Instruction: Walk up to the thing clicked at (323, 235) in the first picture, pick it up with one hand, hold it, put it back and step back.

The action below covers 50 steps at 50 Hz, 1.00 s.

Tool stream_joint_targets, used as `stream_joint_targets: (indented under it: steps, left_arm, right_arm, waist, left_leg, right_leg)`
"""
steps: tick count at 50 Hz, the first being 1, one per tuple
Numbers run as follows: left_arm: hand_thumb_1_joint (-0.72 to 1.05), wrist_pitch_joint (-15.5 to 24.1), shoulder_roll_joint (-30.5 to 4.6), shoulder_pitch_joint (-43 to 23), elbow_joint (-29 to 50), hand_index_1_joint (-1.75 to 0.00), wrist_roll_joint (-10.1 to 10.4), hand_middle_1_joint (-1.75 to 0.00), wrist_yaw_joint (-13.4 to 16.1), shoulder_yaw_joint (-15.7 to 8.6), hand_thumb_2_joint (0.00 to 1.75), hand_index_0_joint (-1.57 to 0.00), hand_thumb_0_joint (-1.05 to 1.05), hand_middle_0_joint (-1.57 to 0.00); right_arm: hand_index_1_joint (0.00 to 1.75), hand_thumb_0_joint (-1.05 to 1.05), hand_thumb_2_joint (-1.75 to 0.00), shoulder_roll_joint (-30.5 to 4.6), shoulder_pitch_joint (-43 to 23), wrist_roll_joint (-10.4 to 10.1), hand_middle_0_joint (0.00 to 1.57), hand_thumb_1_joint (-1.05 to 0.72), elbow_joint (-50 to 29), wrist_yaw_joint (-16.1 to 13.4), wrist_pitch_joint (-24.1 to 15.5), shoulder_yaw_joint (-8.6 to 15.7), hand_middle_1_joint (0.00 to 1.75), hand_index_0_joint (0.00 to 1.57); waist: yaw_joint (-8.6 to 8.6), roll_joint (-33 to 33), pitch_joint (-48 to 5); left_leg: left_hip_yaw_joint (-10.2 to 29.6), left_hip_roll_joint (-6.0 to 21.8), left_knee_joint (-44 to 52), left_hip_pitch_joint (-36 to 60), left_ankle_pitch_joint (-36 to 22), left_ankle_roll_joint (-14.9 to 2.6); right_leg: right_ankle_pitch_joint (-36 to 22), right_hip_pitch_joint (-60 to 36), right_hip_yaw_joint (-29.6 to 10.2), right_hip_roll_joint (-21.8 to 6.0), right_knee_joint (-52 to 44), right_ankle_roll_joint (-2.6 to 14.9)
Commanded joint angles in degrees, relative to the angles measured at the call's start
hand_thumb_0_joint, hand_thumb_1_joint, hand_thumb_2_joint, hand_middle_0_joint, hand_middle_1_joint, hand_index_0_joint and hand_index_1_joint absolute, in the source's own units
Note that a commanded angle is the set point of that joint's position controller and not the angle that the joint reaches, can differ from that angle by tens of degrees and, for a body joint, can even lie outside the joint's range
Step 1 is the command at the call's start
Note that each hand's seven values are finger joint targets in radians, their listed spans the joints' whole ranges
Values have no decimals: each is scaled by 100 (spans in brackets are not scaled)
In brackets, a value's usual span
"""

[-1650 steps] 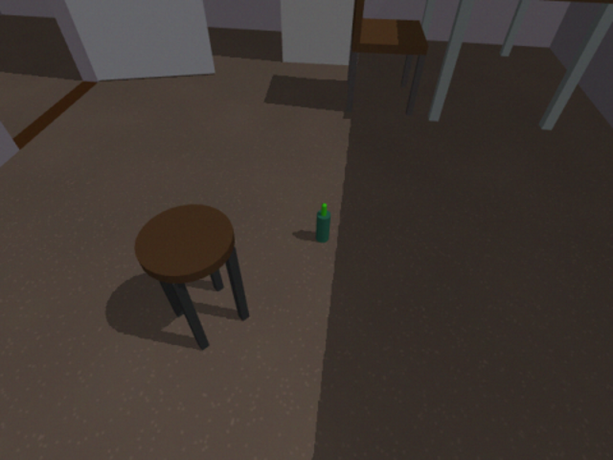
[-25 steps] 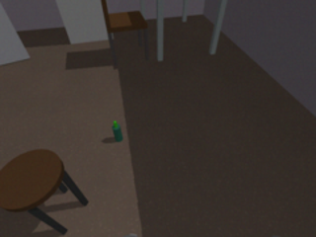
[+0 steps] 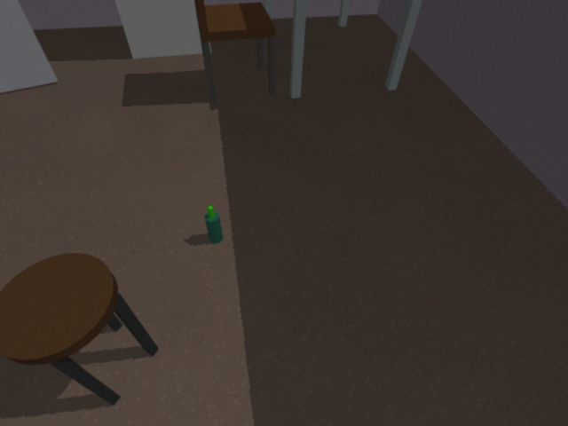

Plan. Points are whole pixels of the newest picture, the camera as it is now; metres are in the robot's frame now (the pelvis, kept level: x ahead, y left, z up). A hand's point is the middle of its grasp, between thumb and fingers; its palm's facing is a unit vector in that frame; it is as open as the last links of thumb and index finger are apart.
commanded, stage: step back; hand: left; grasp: from the side
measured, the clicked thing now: (213, 223) +1.00 +0.26 -0.66
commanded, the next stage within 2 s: stand in 0.52 s
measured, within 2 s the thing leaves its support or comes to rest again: neither
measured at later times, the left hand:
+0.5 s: hand out of the picture +0.12 +0.28 -0.15, palm faces +0.06 -0.93 -0.35, open 7.4 cm
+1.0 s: hand out of the picture +0.10 +0.26 -0.14, palm faces +0.02 -0.94 -0.34, open 7.4 cm
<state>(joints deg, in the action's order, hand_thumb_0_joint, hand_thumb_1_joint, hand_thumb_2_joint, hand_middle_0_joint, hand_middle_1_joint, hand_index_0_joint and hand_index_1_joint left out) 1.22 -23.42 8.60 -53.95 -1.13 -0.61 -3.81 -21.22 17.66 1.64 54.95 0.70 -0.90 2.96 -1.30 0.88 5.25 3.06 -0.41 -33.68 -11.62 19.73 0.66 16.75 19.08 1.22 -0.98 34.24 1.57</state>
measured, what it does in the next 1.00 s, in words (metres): stands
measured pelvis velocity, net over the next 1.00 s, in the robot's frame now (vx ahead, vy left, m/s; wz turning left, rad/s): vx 0.03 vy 0.00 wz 0.04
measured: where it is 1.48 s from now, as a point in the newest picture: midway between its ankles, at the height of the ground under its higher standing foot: outside the picture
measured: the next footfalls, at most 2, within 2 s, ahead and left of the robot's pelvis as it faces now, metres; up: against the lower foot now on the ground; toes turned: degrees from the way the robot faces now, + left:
none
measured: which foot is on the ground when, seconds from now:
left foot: down 0.00-1.00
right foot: down 0.00-1.00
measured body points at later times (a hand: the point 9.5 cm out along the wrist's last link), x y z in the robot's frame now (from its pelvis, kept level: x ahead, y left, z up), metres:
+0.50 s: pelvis +0.04 +0.01 +0.00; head +0.06 +0.03 +0.45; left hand +0.11 +0.33 -0.12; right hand +0.12 -0.28 -0.12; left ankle +0.01 +0.14 -0.73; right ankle +0.07 -0.12 -0.73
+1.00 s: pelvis +0.03 +0.00 +0.02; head +0.04 +0.00 +0.47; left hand +0.10 +0.31 -0.11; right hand +0.14 -0.29 -0.11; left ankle +0.01 +0.14 -0.73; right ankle +0.07 -0.12 -0.73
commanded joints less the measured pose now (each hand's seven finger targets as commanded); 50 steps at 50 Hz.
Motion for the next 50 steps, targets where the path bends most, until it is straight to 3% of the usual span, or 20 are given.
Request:
stream_joint_targets:
  steps: [1,2,3,4,6,8,11,13,14,15,16,17,18,20,25,26,28,37,43,50]
  left_arm:
    - [90,164,-1327,461,133,-30,-86,-30,182,-389,90,-20,0,-20]
    - [90,166,-1522,72,290,-30,-74,-30,185,-371,90,-20,0,-20]
    - [90,151,-1585,-475,408,-30,-82,-30,146,-366,90,-20,0,-20]
    - [90,140,-1439,-672,449,-30,-90,-30,126,-341,90,-20,0,-20]
    - [90,163,-1283,-632,411,-30,-82,-30,120,-299,90,-20,0,-20]
    - [90,189,-1300,-471,253,-30,-91,-30,125,-312,90,-20,0,-20]
    - [90,131,-1247,-714,259,-30,-32,-30,101,-274,90,-20,0,-20]
    - [90,62,-1068,-839,273,-30,7,-30,88,-203,90,-20,0,-20]
    - [90,47,-869,-834,292,-30,38,-30,85,-134,90,-20,0,-20]
    - [90,43,-704,-659,263,-30,107,-30,87,-92,90,-20,0,-20]
    - [90,20,-798,-676,122,-30,158,-30,100,-113,90,-20,0,-20]
    - [90,23,-853,-579,-32,-30,117,-30,109,-127,90,-20,0,-20]
    - [90,69,-857,-505,-84,-30,75,-30,114,-107,90,-20,0,-20]
    - [90,129,-988,-510,-121,-30,69,-30,102,-124,90,-20,0,-20]
    - [90,88,-916,-704,-206,-30,97,-30,131,-52,90,-20,0,-20]
    - [90,65,-625,-504,-409,-30,169,-30,102,104,90,-20,0,-20]
    - [90,86,-788,-519,-475,-30,137,-30,108,93,90,-20,0,-20]
    - [90,99,-845,-652,-677,-30,88,-30,109,156,90,-20,0,-20]
    - [90,158,-858,-598,-739,-30,70,-30,113,164,90,-20,0,-20]
    - [90,140,-931,-642,-773,-30,53,-30,101,145,90,-20,0,-20]
  right_arm:
    - [30,0,-90,-681,-312,-201,20,-90,-586,-183,-61,68,30,20]
    - [30,0,-90,-707,-137,-144,20,-90,-492,-236,21,68,30,20]
    - [30,0,-90,-1110,66,-93,20,-90,-261,-254,76,218,30,20]
    - [30,0,-90,-1199,144,-74,20,-90,-136,-237,71,251,30,20]
    - [30,0,-90,-1144,-17,-68,20,-90,-34,-181,72,211,30,20]
    - [30,0,-90,-1076,-55,-42,20,-90,19,-166,50,188,30,20]
    - [30,0,-90,-960,-1,-18,20,-90,157,-167,-29,157,30,20]
    - [30,0,-90,-953,111,44,20,-90,324,-189,-81,190,30,20]
    - [30,0,-90,-1113,-29,101,20,-90,309,-214,-107,247,30,20]
    - [30,0,-90,-1341,-371,108,20,-90,201,-224,-149,272,30,20]
    - [30,0,-90,-1588,-970,48,20,-90,89,-197,-146,260,30,20]
    - [30,0,-90,-1524,-1199,26,20,-90,69,-170,-126,234,30,20]
    - [30,0,-90,-1306,-1295,8,20,-90,110,-158,-117,177,30,20]
    - [30,0,-90,-1126,-1161,-26,20,-90,155,-177,-126,117,30,20]
    - [30,0,-90,-1160,-1187,-44,20,-90,367,-180,-85,147,30,20]
    - [30,0,-90,-1165,-1217,-99,20,-90,341,-149,-145,62,30,20]
    - [30,0,-90,-1156,-1207,-130,20,-90,393,-149,-168,75,30,20]
    - [30,0,-90,-1089,-1502,-131,20,-90,478,-111,-93,42,30,20]
    - [30,0,-90,-1036,-1644,-135,20,-90,488,-82,-103,28,30,20]
    - [30,0,-90,-987,-1620,-121,20,-90,579,-54,-68,-2,30,20]
  waist:
    - [463,574,-1008]
    - [328,756,-899]
    - [164,522,-652]
    - [84,519,-344]
    - [173,519,-105]
    - [247,732,-251]
    - [101,897,-474]
    - [-45,582,-585]
    - [-6,181,-638]
    - [193,-440,-695]
    - [331,-655,-538]
    - [377,-657,-464]
    - [440,-455,-557]
    - [291,-289,-917]
    - [211,-421,-955]
    - [224,-465,-1024]
    - [175,-249,-1106]
    - [146,-113,-580]
    - [163,-87,-746]
    - [168,-89,-505]
  left_leg:
    - [426,-40,-1017,-1677,-274,-233]
    - [358,-187,-1465,-1438,1345,-172]
    - [279,80,-1842,-858,1608,-135]
    - [223,182,-1775,-757,1515,-112]
    - [373,92,-1671,-953,1088,-196]
    - [329,152,-1388,-1084,815,-150]
    - [-222,133,-173,-421,509,-95]
    - [-225,27,897,98,-546,-91]
    - [359,398,1145,164,-933,-202]
    - [1242,1068,1365,28,-1367,-416]
    - [1408,1310,1261,-513,-1184,-754]
    - [1280,1299,1144,-924,-973,-842]
    - [902,1079,963,-833,-1152,-636]
    - [374,650,631,-379,-1854,-314]
    - [438,737,827,48,-2452,-304]
    - [601,844,1116,220,-2477,-286]
    - [465,801,1044,462,-2974,-218]
    - [325,752,1688,428,-1950,-173]
    - [257,758,1739,677,-2064,-156]
    - [253,695,1924,459,-1122,-102]
  right_leg:
    - [-862,-2217,-1661,-1054,-1219,310]
    - [457,-1317,-2698,-2010,-1879,753]
    - [1428,-372,-2846,-2217,-1935,1147]
    - [1575,16,-2640,-2062,-1916,1160]
    - [1259,23,-1964,-1587,-1808,835]
    - [676,-337,-1744,-1481,-1603,746]
    - [-258,-255,-1128,-1291,-1202,702]
    - [-676,-170,-766,-1049,-589,433]
    - [-963,-69,-557,-861,-168,238]
    - [-712,-38,-305,-487,155,36]
    - [211,-310,-28,-74,37,-55]
    - [428,-835,-114,-125,-107,-53]
    - [-95,-1076,-169,-293,-531,-14]
    - [-1631,-1235,-451,-602,-541,118]
    - [-1746,-1128,-278,-585,-573,91]
    - [-1811,-1304,-341,-527,-706,36]
    - [-2323,-1442,-371,-607,-809,23]
    - [-1620,-1420,-392,-625,-1459,-77]
    - [-1948,-1521,-427,-711,-1605,-76]
    - [-940,-1312,-527,-697,-1878,-64]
